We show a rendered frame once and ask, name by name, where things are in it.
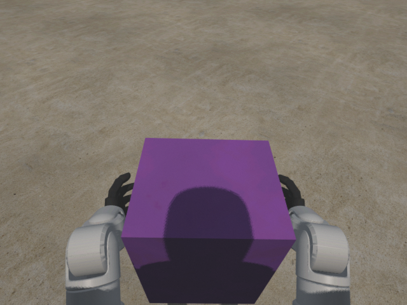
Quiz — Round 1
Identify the carton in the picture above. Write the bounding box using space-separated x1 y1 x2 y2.
121 138 296 304

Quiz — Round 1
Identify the right robot hand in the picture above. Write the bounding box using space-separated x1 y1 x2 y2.
279 175 305 210

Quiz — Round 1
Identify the left robot hand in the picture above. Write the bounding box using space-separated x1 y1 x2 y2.
105 172 134 217

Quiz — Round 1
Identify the left robot forearm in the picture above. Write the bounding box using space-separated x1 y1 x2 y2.
66 205 126 305

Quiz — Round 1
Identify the right robot forearm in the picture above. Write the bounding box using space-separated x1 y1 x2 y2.
288 206 350 305

